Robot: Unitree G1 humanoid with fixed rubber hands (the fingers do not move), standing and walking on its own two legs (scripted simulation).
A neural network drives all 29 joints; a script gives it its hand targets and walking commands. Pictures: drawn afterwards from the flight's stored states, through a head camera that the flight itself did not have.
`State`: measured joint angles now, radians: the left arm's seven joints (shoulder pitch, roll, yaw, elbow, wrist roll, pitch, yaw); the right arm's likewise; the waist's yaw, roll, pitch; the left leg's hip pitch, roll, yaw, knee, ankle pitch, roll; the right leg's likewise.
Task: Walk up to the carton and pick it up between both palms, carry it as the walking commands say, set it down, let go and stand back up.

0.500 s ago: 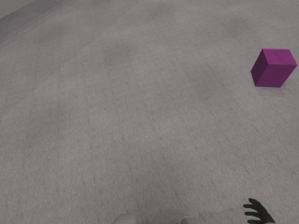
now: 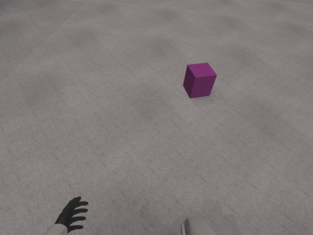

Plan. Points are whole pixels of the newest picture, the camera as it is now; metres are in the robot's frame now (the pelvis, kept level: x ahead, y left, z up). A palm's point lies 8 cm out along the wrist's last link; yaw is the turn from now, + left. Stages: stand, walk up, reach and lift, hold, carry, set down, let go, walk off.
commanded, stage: walk up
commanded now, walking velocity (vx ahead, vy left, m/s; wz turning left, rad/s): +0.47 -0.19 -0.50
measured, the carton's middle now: (198, 80) +1.47 -0.57 -0.65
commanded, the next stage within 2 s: none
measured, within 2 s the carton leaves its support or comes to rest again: neither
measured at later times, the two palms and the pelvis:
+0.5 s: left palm (89, 209) +0.24 +0.20 -0.15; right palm (243, 150) +0.38 -0.33 -0.10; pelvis +0.24 -0.06 -0.02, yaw -12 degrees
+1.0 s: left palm (152, 98) +0.70 -0.03 -0.13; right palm (264, 184) +0.27 -0.38 -0.14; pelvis +0.46 -0.19 -0.02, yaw -17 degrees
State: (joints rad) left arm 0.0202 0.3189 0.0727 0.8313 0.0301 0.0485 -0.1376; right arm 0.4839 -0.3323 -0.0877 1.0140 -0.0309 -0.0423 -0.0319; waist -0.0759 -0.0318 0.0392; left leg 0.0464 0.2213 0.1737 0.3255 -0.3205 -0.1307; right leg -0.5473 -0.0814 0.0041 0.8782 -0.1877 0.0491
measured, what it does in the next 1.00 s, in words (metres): walks ahead, turning right: right foot, then left foot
